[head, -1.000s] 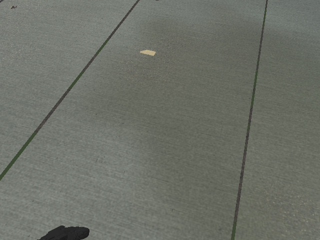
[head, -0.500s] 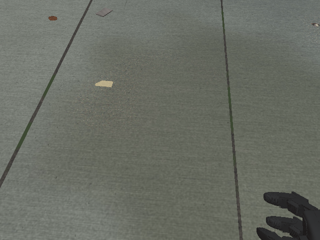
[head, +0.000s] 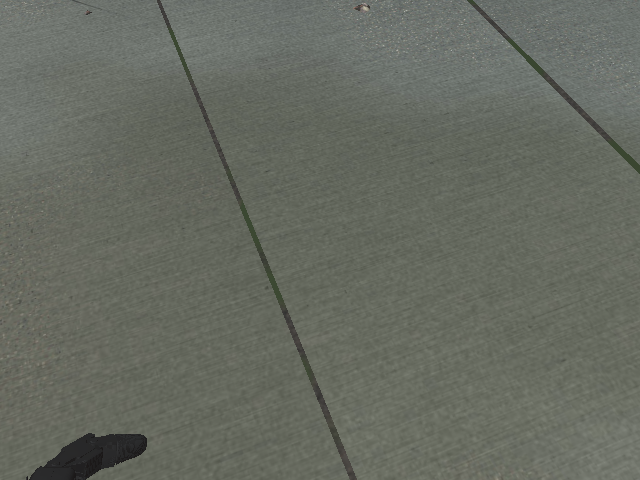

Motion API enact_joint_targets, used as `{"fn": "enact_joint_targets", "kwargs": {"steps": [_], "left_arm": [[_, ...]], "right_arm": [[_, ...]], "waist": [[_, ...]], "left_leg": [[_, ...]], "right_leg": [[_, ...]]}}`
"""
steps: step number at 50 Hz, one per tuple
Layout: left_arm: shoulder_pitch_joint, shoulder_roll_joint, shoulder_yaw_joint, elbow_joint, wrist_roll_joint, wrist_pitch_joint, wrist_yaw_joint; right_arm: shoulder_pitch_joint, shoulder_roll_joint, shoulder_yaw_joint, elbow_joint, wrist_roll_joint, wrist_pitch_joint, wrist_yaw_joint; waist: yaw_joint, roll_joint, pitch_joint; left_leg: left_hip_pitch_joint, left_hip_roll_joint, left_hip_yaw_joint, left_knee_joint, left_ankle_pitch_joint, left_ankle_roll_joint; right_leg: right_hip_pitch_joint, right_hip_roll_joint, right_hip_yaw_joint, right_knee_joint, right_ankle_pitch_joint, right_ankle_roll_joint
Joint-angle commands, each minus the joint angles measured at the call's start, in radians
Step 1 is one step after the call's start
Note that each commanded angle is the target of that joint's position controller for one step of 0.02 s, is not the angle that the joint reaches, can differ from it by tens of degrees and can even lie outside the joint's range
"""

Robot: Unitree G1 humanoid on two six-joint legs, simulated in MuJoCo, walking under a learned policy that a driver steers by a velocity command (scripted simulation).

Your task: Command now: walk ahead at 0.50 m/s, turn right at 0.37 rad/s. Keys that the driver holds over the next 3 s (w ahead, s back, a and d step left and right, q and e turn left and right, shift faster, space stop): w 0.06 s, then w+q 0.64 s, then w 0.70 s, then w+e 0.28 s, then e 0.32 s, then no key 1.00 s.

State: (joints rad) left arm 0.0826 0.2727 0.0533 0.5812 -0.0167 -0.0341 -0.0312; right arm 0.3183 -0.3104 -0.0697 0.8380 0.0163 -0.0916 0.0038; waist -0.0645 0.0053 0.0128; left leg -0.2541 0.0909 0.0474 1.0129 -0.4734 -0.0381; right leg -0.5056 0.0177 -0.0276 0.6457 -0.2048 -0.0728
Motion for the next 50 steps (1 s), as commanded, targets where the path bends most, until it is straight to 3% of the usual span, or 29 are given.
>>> {"fn": "enact_joint_targets", "kwargs": {"steps": [1,2,3,4,6,9,12,17,19,21,22,23,24,25,26,27,28,29,30,32,34,39,41,44,46,47,48,49,50], "left_arm": [[0.306,0.172,0.06,0.014,0.004,-0.017,0.013],[0.228,0.138,0.046,0.005,0.008,-0.019,0.013],[0.176,0.108,0.035,-0.003,0.018,-0.023,0.012],[0.144,0.094,0.031,-0.004,0.022,-0.027,0.012],[0.137,0.103,0.033,0.018,0.022,-0.044,0.013],[0.173,0.118,0.039,0.064,0.025,-0.058,0.023],[0.197,0.127,0.042,0.098,0.025,-0.063,0.029],[0.256,0.147,0.055,0.154,0.012,-0.056,0.032],[0.257,0.155,0.061,0.166,0.007,-0.044,0.037],[0.233,0.178,0.068,0.162,0.003,-0.031,0.047],[0.219,0.191,0.07,0.158,0.003,-0.023,0.054],[0.216,0.181,0.065,0.153,0.004,-0.016,0.062],[0.242,0.14,0.046,0.128,0.027,-0.024,0.07],[0.359,0.018,0.003,0.097,0.044,-0.052,0.048],[0.252,0.111,0.019,0.101,0.013,-0.083,0.032],[0.158,0.135,0.025,0.067,-0.017,-0.099,0.025],[0.115,0.124,0.019,0.056,-0.004,-0.109,0.032],[0.096,0.128,0.025,0.052,0.02,-0.108,0.04],[0.113,0.13,0.031,0.048,0.025,-0.098,0.042],[0.146,0.114,0.031,0.052,0.03,-0.076,0.045],[0.117,0.092,0.023,0.045,0.037,-0.062,0.05],[-0.044,0.044,0.0,0.029,0.028,-0.073,0.034],[-0.094,0.056,0.002,0.019,0.017,-0.08,0.023],[-0.135,0.085,0.012,-0.002,0.014,-0.091,0.009],[-0.1,0.099,0.02,0.001,0.013,-0.098,0.005],[-0.031,0.11,0.029,0.018,0.015,-0.101,0.008],[0.085,0.144,0.046,0.045,0.025,-0.105,0.013],[0.254,0.208,0.062,0.062,0.036,-0.105,0.019],[0.349,0.264,0.081,0.111,0.028,-0.093,0.012]], "right_arm": [[-0.101,-0.112,-0.005,-0.135,0.021,-0.059,0.007],[-0.118,-0.107,-0.006,-0.129,-0.005,-0.054,0.0],[-0.101,-0.109,-0.013,-0.126,-0.013,-0.041,-0.001],[-0.074,-0.096,-0.012,-0.117,-0.009,-0.025,0.002],[-0.062,-0.064,-0.006,-0.103,-0.007,0.0,0.003],[-0.133,-0.031,0.006,-0.114,-0.01,0.012,0.004],[-0.217,-0.016,0.013,-0.128,0.001,0.01,0.018],[-0.329,-0.013,0.015,-0.184,0.01,0.011,0.046],[-0.34,-0.018,0.013,-0.204,0.006,0.012,0.058],[-0.29,-0.043,0.0,-0.21,0.0,0.015,0.063],[-0.206,-0.072,-0.017,-0.197,-0.003,0.019,0.061],[-0.057,-0.119,-0.044,-0.161,-0.003,0.02,0.053],[0.097,-0.214,-0.071,-0.142,-0.003,0.026,0.036],[0.091,-0.268,-0.074,-0.144,0.009,0.016,0.042],[0.132,-0.18,-0.054,-0.153,0.012,0.019,0.039],[0.086,-0.148,-0.046,-0.156,0.006,0.018,0.033],[0.021,-0.139,-0.042,-0.172,0.004,0.019,0.028],[-0.037,-0.116,-0.035,-0.187,-0.003,0.021,0.024],[-0.066,-0.1,-0.028,-0.203,-0.015,0.021,0.02],[-0.089,-0.093,-0.027,-0.209,-0.012,0.02,0.015],[-0.075,-0.112,-0.032,-0.201,-0.007,0.017,0.004],[-0.011,-0.11,-0.03,-0.162,0.004,0.026,-0.012],[0.027,-0.114,-0.029,-0.142,0.005,0.028,-0.009],[0.06,-0.118,-0.03,-0.124,0.004,0.034,-0.009],[0.053,-0.126,-0.034,-0.122,0.001,0.041,-0.01],[0.033,-0.122,-0.033,-0.126,0.002,0.044,-0.01],[0.018,-0.096,-0.024,-0.136,-0.001,0.042,-0.009],[0.023,-0.054,-0.005,-0.161,-0.018,0.037,-0.009],[0.157,0.003,0.014,-0.157,0.003,0.022,-0.008]], "waist": [[0.169,-0.11,-0.216],[0.128,-0.059,-0.153],[0.083,-0.071,-0.124],[0.053,-0.078,-0.109],[0.034,-0.069,-0.081],[0.053,-0.043,-0.032],[0.09,-0.051,0.002],[0.139,-0.045,0.056],[0.135,-0.053,0.057],[0.098,-0.087,0.006],[0.049,-0.098,-0.051],[-0.026,-0.076,-0.13],[-0.073,0.06,-0.247],[0.031,0.287,-0.375],[-0.056,0.169,-0.411],[-0.06,0.127,-0.268],[-0.026,0.018,-0.183],[0.012,-0.012,-0.123],[0.049,0.013,-0.109],[0.08,0.038,-0.087],[0.08,0.033,-0.06],[0.004,0.071,-0.042],[-0.023,0.08,-0.03],[-0.033,0.083,-0.013],[-0.006,0.106,-0.014],[0.037,0.111,-0.038],[0.093,0.096,-0.122],[0.156,-0.012,-0.269],[0.124,-0.312,-0.374]], "left_leg": [[-0.652,0.013,-0.099,0.323,0.069,0.043],[-0.582,0.042,-0.097,0.249,0.12,0.039],[-0.497,0.062,-0.107,0.196,0.151,0.037],[-0.451,0.067,-0.106,0.17,0.169,0.034],[-0.442,0.066,-0.096,0.117,0.229,0.019],[-0.475,0.066,-0.107,-0.036,0.411,0.012],[-0.445,0.032,-0.094,-0.222,0.573,0.03],[-0.477,-0.004,-0.082,-0.38,0.567,0.072],[-0.482,-0.021,-0.058,-0.404,0.472,0.098],[-0.371,-0.076,0.005,-0.41,0.361,0.131],[-0.248,-0.119,0.041,-0.422,0.334,0.152],[-0.028,-0.161,0.048,-0.46,0.38,0.184],[0.289,0.01,-0.222,-0.452,0.474,0.258],[0.616,0.222,-0.779,-0.58,0.254,0.453],[0.656,0.214,-0.835,-0.673,0.133,0.416],[0.549,0.19,-0.7,-0.688,0.176,0.374],[0.398,0.156,-0.602,-0.694,0.268,0.348],[0.258,0.128,-0.529,-0.71,0.378,0.338],[0.168,0.106,-0.493,-0.734,0.447,0.339],[0.08,0.082,-0.44,-0.766,0.51,0.348],[0.013,0.058,-0.38,-0.779,0.568,0.343],[-0.026,-0.009,-0.271,-0.765,0.495,0.266],[0.014,0.019,-0.303,-0.752,0.444,0.264],[0.137,0.071,-0.372,-0.684,0.455,0.255],[0.186,0.09,-0.401,-0.636,0.536,0.239],[0.188,0.067,-0.386,-0.576,0.652,0.222],[0.15,0.015,-0.344,-0.44,0.751,0.193],[-0.01,-0.054,-0.274,-0.165,0.577,0.152],[-0.374,-0.2,-0.176,0.164,0.015,0.074]], "right_leg": [[0.72,-0.319,0.542,-0.308,0.049,-0.252],[0.567,-0.286,0.454,-0.324,0.145,-0.227],[0.451,-0.256,0.392,-0.355,0.213,-0.215],[0.388,-0.244,0.356,-0.388,0.221,-0.212],[0.328,-0.244,0.28,-0.436,0.275,-0.215],[0.322,-0.231,0.171,-0.473,0.3,-0.186],[0.341,-0.211,0.075,-0.492,0.271,-0.142],[0.495,-0.265,0.015,-0.47,0.256,-0.108],[0.566,-0.286,-0.002,-0.42,0.358,-0.089],[0.598,-0.279,-0.039,-0.304,0.678,-0.057],[0.594,-0.259,-0.068,-0.178,0.84,-0.034],[0.518,-0.215,-0.11,0.029,0.874,0.0],[0.266,-0.164,-0.127,0.362,0.543,0.046],[-0.15,0.051,0.003,0.686,-0.356,0.103],[-0.256,0.012,0.154,0.754,-0.352,0.081],[-0.321,-0.027,0.139,0.736,-0.265,0.066],[-0.297,-0.07,0.128,0.661,-0.187,0.059],[-0.24,-0.096,0.12,0.581,-0.147,0.066],[-0.173,-0.114,0.127,0.547,-0.127,0.071],[-0.137,-0.122,0.115,0.47,-0.119,0.092],[-0.135,-0.113,0.094,0.371,-0.057,0.12],[-0.029,-0.063,0.063,0.008,0.3,0.135],[-0.014,-0.052,0.066,-0.054,0.334,0.125],[-0.048,-0.044,0.073,-0.13,0.237,0.086],[-0.004,-0.032,0.059,-0.164,0.153,0.054],[0.093,-0.013,0.036,-0.206,0.154,0.029],[0.28,-0.044,0.061,-0.196,0.189,-0.012],[0.565,-0.211,0.239,-0.157,0.232,-0.096],[0.874,-0.402,0.66,-0.24,0.021,-0.263]]}}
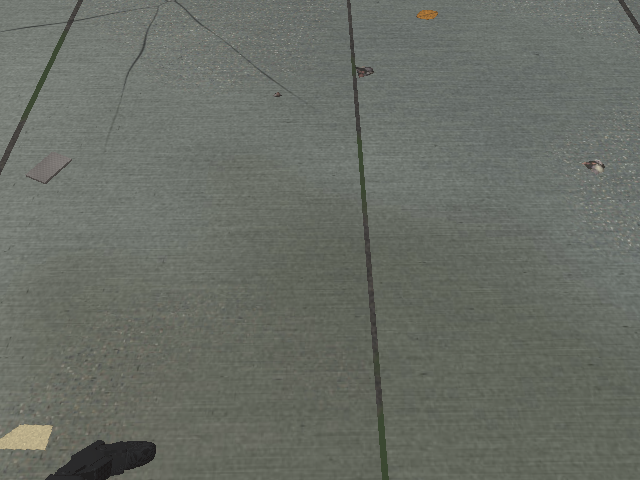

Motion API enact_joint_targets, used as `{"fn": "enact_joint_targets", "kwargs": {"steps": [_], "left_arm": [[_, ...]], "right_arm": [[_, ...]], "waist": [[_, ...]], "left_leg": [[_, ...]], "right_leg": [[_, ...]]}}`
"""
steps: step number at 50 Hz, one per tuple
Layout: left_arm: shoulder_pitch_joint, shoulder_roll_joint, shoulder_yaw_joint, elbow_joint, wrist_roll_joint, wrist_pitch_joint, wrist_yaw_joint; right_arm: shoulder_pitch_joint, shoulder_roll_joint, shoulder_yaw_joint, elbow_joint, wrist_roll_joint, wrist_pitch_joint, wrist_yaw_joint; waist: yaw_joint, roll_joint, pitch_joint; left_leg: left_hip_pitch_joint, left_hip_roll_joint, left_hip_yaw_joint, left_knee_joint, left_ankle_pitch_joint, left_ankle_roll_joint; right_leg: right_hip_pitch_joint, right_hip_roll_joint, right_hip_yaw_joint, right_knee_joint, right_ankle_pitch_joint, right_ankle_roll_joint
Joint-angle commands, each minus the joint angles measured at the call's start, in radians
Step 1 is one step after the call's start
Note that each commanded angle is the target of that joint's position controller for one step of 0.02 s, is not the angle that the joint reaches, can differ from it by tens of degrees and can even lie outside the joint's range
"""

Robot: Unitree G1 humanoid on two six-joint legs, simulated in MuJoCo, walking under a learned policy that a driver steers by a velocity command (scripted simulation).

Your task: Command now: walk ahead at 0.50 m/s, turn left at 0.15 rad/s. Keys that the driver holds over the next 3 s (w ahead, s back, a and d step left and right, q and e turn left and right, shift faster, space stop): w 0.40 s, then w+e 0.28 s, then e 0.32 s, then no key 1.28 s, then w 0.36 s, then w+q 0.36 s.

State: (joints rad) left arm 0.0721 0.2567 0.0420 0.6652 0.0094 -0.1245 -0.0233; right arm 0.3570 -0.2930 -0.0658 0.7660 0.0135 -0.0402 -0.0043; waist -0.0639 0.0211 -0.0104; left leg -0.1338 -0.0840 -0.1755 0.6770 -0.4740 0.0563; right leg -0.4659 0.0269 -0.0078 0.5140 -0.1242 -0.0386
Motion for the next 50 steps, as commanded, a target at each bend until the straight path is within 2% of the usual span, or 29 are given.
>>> {"fn": "enact_joint_targets", "kwargs": {"steps": [1,2,3,4,5,7,12,17,20,21,22,23,24,25,26,27,29,30,32,34,36,39,41,44,46,47,48,49,50], "left_arm": [[0.374,0.191,0.072,0.029,-0.026,0.005,0.002],[0.311,0.148,0.057,0.02,-0.024,0.012,0.007],[0.252,0.135,0.047,0.01,-0.01,0.02,0.008],[0.216,0.118,0.039,0.01,-0.005,0.023,0.006],[0.197,0.104,0.032,0.01,0.002,0.02,0.006],[0.19,0.101,0.031,0.021,-0.006,0.016,0.003],[0.225,0.159,0.046,0.064,-0.019,0.024,0.015],[0.31,0.179,0.048,0.116,-0.033,0.039,0.016],[0.327,0.193,0.054,0.138,-0.036,0.054,0.02],[0.329,0.197,0.056,0.143,-0.037,0.06,0.023],[0.313,0.205,0.057,0.144,-0.038,0.065,0.025],[0.304,0.195,0.052,0.142,-0.037,0.068,0.027],[0.287,0.151,0.034,0.121,-0.022,0.065,0.027],[0.394,0.047,0.0,0.095,-0.018,0.048,0.026],[0.383,0.101,0.011,0.113,-0.034,0.034,0.023],[0.304,0.17,0.034,0.094,-0.055,0.032,0.021],[0.217,0.154,0.037,0.075,-0.04,0.043,0.026],[0.231,0.141,0.043,0.08,-0.035,0.057,0.028],[0.263,0.099,0.039,0.093,-0.039,0.081,0.028],[0.239,0.086,0.04,0.08,-0.036,0.094,0.031],[0.198,0.082,0.041,0.06,-0.026,0.095,0.03],[0.109,0.047,0.028,0.027,-0.016,0.085,0.007],[0.052,0.042,0.025,-0.004,-0.014,0.087,-0.01],[0.034,0.078,0.04,-0.043,-0.013,0.098,-0.03],[0.094,0.117,0.06,-0.046,-0.007,0.102,-0.036],[0.186,0.148,0.078,-0.027,-0.008,0.1,-0.034],[0.275,0.21,0.104,-0.008,-0.005,0.098,-0.015],[0.281,0.314,0.12,-0.023,-0.005,0.105,0.011],[0.253,0.319,0.107,-0.07,0.01,0.096,0.006]], "right_arm": [[0.068,-0.094,-0.002,-0.08,0.015,-0.036,0.001],[-0.05,-0.134,-0.014,-0.104,0.018,-0.038,0.004],[-0.115,-0.12,-0.01,-0.122,0.008,-0.039,0.004],[-0.141,-0.105,-0.011,-0.132,-0.007,-0.041,0.005],[-0.128,-0.091,-0.013,-0.131,-0.009,-0.039,0.007],[-0.094,-0.06,-0.008,-0.119,-0.005,-0.032,0.009],[-0.226,-0.017,0.012,-0.146,-0.012,-0.034,0.01],[-0.368,-0.022,0.012,-0.18,0.004,-0.045,0.028],[-0.403,-0.039,0.007,-0.203,0.006,-0.052,0.043],[-0.388,-0.049,0.002,-0.203,0.004,-0.055,0.044],[-0.331,-0.065,-0.008,-0.191,0.001,-0.059,0.043],[-0.21,-0.1,-0.029,-0.155,-0.005,-0.061,0.036],[-0.032,-0.162,-0.05,-0.123,-0.02,-0.062,0.025],[0.071,-0.259,-0.074,-0.107,-0.034,-0.052,0.017],[0.102,-0.183,-0.056,-0.098,-0.023,-0.046,0.019],[0.044,-0.136,-0.038,-0.095,-0.016,-0.045,0.016],[-0.084,-0.074,-0.017,-0.095,-0.017,-0.049,0.019],[-0.124,-0.051,-0.011,-0.093,-0.023,-0.058,0.022],[-0.156,-0.048,-0.016,-0.076,-0.026,-0.073,0.024],[-0.154,-0.068,-0.025,-0.055,-0.03,-0.083,0.019],[-0.162,-0.081,-0.029,-0.039,-0.035,-0.081,0.008],[-0.172,-0.109,-0.035,-0.03,-0.028,-0.062,-0.013],[-0.137,-0.13,-0.04,-0.014,-0.019,-0.048,-0.024],[-0.134,-0.159,-0.052,-0.005,0.006,-0.022,-0.031],[-0.16,-0.176,-0.062,-0.013,0.023,-0.006,-0.038],[-0.174,-0.169,-0.061,-0.018,0.028,0.001,-0.041],[-0.135,-0.144,-0.052,-0.016,0.017,0.0,-0.037],[-0.065,-0.044,-0.02,-0.048,-0.049,-0.005,-0.027],[-0.011,-0.057,-0.005,-0.062,-0.041,-0.016,-0.011]], "waist": [[0.158,-0.243,-0.287],[0.17,-0.149,-0.14],[0.147,-0.077,-0.066],[0.123,-0.063,-0.011],[0.094,-0.089,-0.003],[0.069,-0.12,-0.01],[0.098,-0.092,0.014],[0.152,-0.092,0.042],[0.144,-0.102,0.057],[0.13,-0.104,0.052],[0.088,-0.106,0.026],[0.026,-0.09,-0.046],[-0.053,-0.042,-0.184],[-0.039,0.203,-0.34],[-0.063,0.227,-0.384],[-0.057,0.151,-0.222],[0.002,0.077,-0.061],[0.037,0.096,-0.026],[0.071,0.094,-0.003],[0.08,0.061,0.018],[0.085,0.042,0.043],[0.059,0.043,0.047],[0.033,0.039,0.033],[0.041,0.056,0.015],[0.081,0.071,-0.021],[0.131,0.048,-0.063],[0.166,-0.039,-0.122],[0.094,-0.289,-0.202],[0.081,-0.296,-0.403]], "left_leg": [[-0.641,0.023,-0.004,0.605,-0.088,-0.023],[-0.691,0.07,0.015,0.628,0.003,-0.021],[-0.671,0.113,0.059,0.594,0.08,-0.022],[-0.647,0.141,0.07,0.529,0.13,-0.028],[-0.591,0.166,0.074,0.486,0.162,-0.032],[-0.54,0.176,0.099,0.419,0.179,-0.044],[-0.521,0.184,0.136,0.125,0.394,-0.073],[-0.455,0.146,0.157,-0.081,0.524,-0.065],[-0.452,0.134,0.155,-0.144,0.444,-0.029],[-0.407,0.125,0.157,-0.165,0.412,-0.017],[-0.313,0.104,0.174,-0.199,0.398,-0.001],[-0.129,0.086,0.189,-0.222,0.405,0.023],[0.161,0.205,0.081,-0.175,0.448,0.076],[0.539,0.468,-0.32,-0.213,0.325,0.215],[0.532,0.505,-0.521,-0.325,0.181,0.246],[0.408,0.474,-0.385,-0.351,0.131,0.201],[0.147,0.395,-0.174,-0.421,0.209,0.156],[0.058,0.363,-0.096,-0.461,0.265,0.14],[-0.029,0.346,0.001,-0.516,0.36,0.138],[-0.039,0.347,0.081,-0.539,0.459,0.141],[-0.033,0.335,0.179,-0.517,0.692,0.135],[-0.054,0.288,0.318,-0.485,0.82,0.101],[-0.002,0.309,0.333,-0.456,0.848,0.099],[0.104,0.352,0.333,-0.367,0.894,0.082],[0.132,0.354,0.338,-0.228,1.029,0.059],[0.115,0.32,0.359,-0.081,1.029,0.031],[0.022,0.247,0.38,0.139,0.864,-0.027],[-0.306,0.121,0.378,0.487,0.058,-0.101],[-0.498,-0.003,0.16,0.75,-0.275,-0.131]], "right_leg": [[0.812,-0.415,0.749,-0.193,-0.311,-0.278],[0.689,-0.375,0.62,-0.218,-0.334,-0.231],[0.562,-0.334,0.515,-0.238,-0.244,-0.208],[0.462,-0.3,0.45,-0.265,-0.152,-0.204],[0.399,-0.268,0.394,-0.287,-0.078,-0.193],[0.345,-0.237,0.317,-0.318,0.023,-0.196],[0.311,-0.212,0.173,-0.359,0.164,-0.186],[0.36,-0.225,0.137,-0.332,0.141,-0.161],[0.442,-0.267,0.159,-0.284,0.173,-0.144],[0.451,-0.272,0.173,-0.254,0.212,-0.135],[0.445,-0.259,0.167,-0.191,0.314,-0.12],[0.408,-0.214,0.137,-0.059,0.424,-0.098],[0.252,-0.159,0.097,0.186,0.307,-0.061],[-0.139,-0.012,0.014,0.574,-0.154,0.017],[-0.262,-0.005,0.135,0.725,-0.453,0.021],[-0.334,-0.053,0.144,0.783,-0.389,0.017],[-0.291,-0.124,0.106,0.71,-0.242,0.02],[-0.235,-0.149,0.115,0.673,-0.194,0.023],[-0.174,-0.158,0.113,0.652,-0.141,0.034],[-0.207,-0.159,0.128,0.614,-0.07,0.044],[-0.224,-0.146,0.121,0.511,0.012,0.058],[-0.125,-0.12,0.032,0.279,0.179,0.055],[-0.099,-0.105,0.003,0.193,0.214,0.048],[-0.097,-0.089,-0.011,0.127,0.106,0.013],[-0.016,-0.043,-0.05,0.094,0.005,-0.024],[0.103,-0.005,-0.067,0.015,0.048,-0.052],[0.287,-0.006,-0.012,-0.065,0.302,-0.091],[0.566,-0.247,0.314,0.029,0.833,-0.212],[0.728,-0.428,0.699,-0.05,0.754,-0.422]]}}
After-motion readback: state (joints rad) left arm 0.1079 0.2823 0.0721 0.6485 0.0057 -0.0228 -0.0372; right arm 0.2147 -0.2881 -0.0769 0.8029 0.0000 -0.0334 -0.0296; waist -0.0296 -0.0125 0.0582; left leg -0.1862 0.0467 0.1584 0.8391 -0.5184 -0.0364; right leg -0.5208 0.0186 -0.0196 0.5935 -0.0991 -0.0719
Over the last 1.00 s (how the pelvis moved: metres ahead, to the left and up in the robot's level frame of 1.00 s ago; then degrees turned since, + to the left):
0.57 0.09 0.00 20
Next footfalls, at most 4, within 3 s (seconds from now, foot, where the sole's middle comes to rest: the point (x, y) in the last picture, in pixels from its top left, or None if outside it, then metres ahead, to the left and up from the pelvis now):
0.48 left None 0.41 0.14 -0.76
0.96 right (376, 414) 0.62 -0.12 -0.76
1.38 left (263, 407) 0.65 0.12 -0.76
2.58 right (388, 397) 0.65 -0.15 -0.76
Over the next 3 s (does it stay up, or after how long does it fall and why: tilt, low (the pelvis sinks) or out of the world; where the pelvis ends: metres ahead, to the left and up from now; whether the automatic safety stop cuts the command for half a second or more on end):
stays up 0.81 -0.10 0.00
